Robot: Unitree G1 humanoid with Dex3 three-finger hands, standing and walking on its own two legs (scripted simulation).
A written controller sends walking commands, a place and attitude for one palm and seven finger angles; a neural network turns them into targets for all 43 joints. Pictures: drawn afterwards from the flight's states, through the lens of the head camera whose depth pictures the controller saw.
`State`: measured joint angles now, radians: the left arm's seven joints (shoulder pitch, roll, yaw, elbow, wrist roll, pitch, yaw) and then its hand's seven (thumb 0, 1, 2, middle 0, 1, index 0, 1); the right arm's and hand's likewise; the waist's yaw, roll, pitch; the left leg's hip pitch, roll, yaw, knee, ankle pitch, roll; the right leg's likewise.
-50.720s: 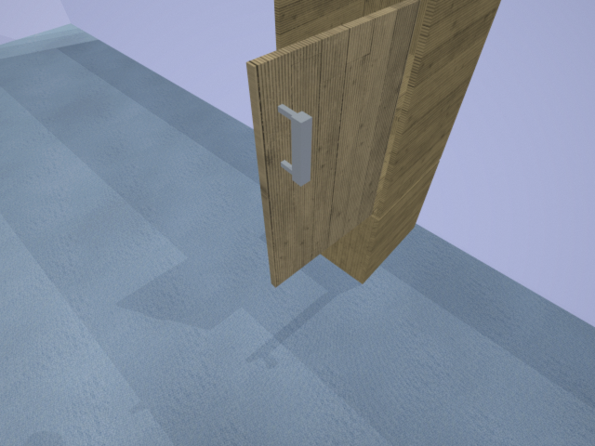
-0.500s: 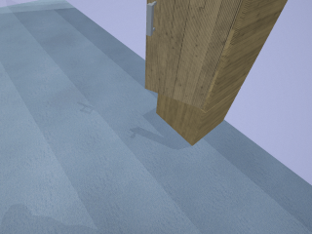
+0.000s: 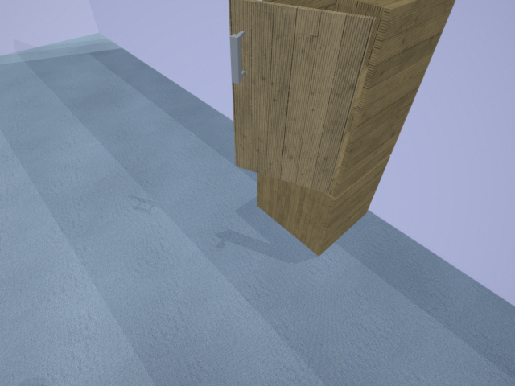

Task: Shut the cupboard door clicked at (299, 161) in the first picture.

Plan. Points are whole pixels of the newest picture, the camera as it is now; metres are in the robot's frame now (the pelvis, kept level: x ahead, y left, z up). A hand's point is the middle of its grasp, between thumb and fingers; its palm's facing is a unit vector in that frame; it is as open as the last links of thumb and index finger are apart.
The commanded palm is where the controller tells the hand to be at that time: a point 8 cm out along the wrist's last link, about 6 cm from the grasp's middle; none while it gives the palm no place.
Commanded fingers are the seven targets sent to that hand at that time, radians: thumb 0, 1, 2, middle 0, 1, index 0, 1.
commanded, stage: let the arm hang, fingers relaxed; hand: left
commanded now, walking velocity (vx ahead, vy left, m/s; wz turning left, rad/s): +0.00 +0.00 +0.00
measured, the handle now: (239, 57) +0.94 +0.10 +0.10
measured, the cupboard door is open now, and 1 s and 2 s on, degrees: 24 24 24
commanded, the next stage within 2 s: look to check the result in 0.14 s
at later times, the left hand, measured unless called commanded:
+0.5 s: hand out of the picture -0.03 +0.17 -0.17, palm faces +0.03 -0.98 -0.20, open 7.4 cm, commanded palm none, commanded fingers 0.00 0.90 0.90 -0.20 -0.30 -0.20 -0.30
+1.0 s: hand out of the picture +0.02 +0.17 -0.18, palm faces +0.08 -0.97 -0.21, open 7.4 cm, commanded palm none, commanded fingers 0.00 0.90 0.90 -0.20 -0.30 -0.20 -0.30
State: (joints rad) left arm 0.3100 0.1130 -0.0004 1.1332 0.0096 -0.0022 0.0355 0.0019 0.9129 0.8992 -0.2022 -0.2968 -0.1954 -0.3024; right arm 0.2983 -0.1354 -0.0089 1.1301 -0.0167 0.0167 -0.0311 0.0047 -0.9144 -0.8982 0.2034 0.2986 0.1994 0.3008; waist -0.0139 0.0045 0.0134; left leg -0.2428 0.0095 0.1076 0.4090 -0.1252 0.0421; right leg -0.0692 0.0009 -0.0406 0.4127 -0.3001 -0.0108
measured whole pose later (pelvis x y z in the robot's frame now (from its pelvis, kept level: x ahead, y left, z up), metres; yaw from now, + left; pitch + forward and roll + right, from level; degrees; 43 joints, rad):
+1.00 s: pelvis +0.01 -0.01 +0.00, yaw +3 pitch -2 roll +0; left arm 0.26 0.16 0.03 1.11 0.01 0.01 0.04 0.00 0.91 0.90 -0.20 -0.30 -0.20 -0.30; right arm 0.26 -0.17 -0.02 1.10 -0.02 0.03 -0.03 0.00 -0.91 -0.90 0.20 0.30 0.20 0.30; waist -0.02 0.01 0.06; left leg -0.28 0.01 0.06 0.49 -0.17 0.02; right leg -0.06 0.01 -0.09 0.44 -0.35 -0.03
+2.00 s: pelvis +0.03 -0.02 -0.01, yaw +40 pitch +1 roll +0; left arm 0.21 0.25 0.07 0.90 0.02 0.05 -0.02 0.01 0.91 0.90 -0.20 -0.30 -0.20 -0.30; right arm 0.20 -0.22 -0.05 0.89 -0.04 0.03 0.01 0.00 -0.91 -0.90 0.20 0.30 0.20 0.30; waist 0.00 -0.01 0.11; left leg -0.30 -0.01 -0.03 0.58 -0.29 0.01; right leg -0.46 -0.08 -0.05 0.94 -0.46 0.05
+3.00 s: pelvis +0.21 +0.21 -0.02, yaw +55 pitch -1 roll +0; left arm 0.20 0.14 0.05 0.95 0.02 0.01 0.00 0.00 0.91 0.90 -0.20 -0.30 -0.20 -0.30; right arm 0.20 -0.20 -0.05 1.00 -0.01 0.04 -0.03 0.00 -0.91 -0.90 0.20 0.30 0.20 0.30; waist 0.01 0.03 0.12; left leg -0.33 0.03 0.07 1.01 -0.56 -0.02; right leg -0.38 0.02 -0.03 0.63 -0.24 -0.06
